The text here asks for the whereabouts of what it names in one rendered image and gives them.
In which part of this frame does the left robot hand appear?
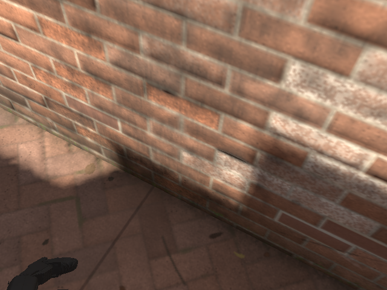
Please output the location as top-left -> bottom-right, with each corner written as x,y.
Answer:
7,257 -> 78,290

